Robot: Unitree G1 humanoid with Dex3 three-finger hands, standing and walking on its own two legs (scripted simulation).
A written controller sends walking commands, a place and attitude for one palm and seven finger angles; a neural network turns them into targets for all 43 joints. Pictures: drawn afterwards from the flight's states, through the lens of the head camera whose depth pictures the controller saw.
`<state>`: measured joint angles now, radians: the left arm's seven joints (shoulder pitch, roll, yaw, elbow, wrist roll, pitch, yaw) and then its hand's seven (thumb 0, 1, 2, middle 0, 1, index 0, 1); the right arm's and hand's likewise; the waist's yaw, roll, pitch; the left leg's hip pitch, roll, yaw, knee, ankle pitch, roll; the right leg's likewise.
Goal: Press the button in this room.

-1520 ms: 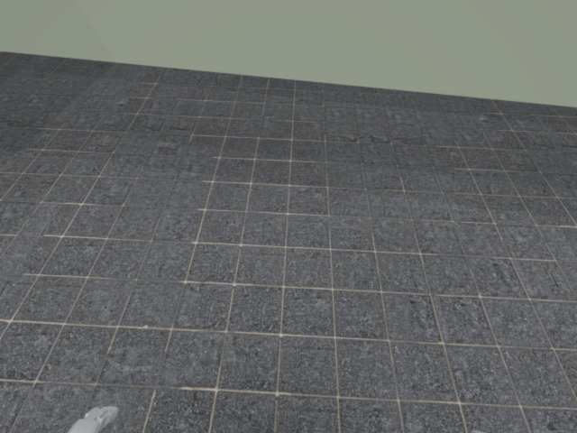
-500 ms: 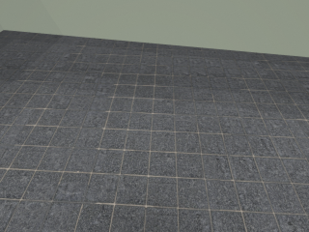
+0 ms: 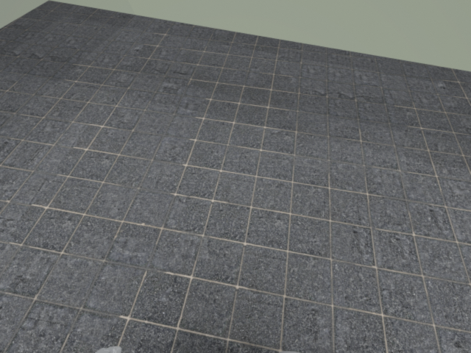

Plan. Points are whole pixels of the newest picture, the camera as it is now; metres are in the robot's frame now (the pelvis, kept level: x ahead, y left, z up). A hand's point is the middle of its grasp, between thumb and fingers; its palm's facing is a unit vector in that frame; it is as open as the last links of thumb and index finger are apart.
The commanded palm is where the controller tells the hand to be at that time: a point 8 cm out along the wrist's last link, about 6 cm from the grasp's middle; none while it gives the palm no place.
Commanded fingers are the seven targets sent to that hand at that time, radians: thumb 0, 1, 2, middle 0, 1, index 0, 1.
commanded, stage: turn or walk to find it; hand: left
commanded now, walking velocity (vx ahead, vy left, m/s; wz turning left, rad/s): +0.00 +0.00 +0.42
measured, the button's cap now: out of the picture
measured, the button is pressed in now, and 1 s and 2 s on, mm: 0 0 0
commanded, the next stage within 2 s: none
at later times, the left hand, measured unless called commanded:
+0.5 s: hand out of the picture -0.05 +0.17 -0.17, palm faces +0.27 -0.93 -0.24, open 7.4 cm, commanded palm none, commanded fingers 0.00 0.90 0.90 -0.20 -0.30 -0.20 -0.30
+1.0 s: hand out of the picture -0.04 +0.22 -0.16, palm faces +0.43 -0.87 -0.26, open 7.4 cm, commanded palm none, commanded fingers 0.00 0.90 0.90 -0.20 -0.30 -0.20 -0.30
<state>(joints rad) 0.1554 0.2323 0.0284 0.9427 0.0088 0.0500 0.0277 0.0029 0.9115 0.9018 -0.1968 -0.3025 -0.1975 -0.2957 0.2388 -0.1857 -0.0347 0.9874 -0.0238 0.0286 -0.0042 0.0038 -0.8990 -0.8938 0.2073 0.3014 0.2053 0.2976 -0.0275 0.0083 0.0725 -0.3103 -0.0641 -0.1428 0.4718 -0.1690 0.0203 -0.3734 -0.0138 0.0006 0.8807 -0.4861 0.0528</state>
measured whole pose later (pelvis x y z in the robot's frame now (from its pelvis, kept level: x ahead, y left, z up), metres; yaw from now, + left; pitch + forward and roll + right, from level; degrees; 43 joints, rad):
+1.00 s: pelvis -0.05 -0.01 +0.00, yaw +25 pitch +0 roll +0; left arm 0.15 0.23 0.05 0.91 0.01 0.05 0.02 0.00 0.91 0.90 -0.19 -0.30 -0.19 -0.30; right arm 0.23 -0.19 -0.05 0.96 -0.03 0.03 0.00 0.00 -0.90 -0.89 0.21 0.30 0.20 0.30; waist -0.03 0.00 0.06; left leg -0.24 -0.06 -0.06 0.46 -0.22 0.03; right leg -0.36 -0.05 -0.02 0.81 -0.43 0.08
